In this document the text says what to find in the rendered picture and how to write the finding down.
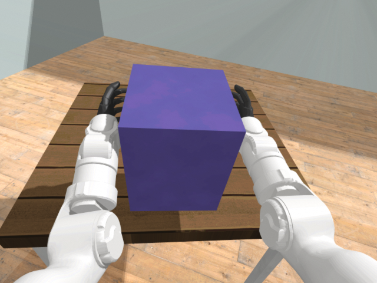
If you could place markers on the robot left hand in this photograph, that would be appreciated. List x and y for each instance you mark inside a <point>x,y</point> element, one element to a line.
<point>108,102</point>

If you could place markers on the robot right hand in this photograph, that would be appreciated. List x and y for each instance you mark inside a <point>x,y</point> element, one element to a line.
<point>244,104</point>

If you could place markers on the robot left forearm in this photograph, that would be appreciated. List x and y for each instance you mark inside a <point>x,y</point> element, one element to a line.
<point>93,186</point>

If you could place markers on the robot left upper arm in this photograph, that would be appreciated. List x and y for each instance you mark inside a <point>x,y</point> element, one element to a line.
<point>80,249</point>

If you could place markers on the robot right upper arm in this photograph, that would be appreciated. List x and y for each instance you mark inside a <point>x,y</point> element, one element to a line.
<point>301,229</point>

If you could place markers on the table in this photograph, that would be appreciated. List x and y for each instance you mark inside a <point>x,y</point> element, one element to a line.
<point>32,217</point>

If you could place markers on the carton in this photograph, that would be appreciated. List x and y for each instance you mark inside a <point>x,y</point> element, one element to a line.
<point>180,133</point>

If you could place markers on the robot right forearm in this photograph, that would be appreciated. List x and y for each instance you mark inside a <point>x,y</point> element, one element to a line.
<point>266,165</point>

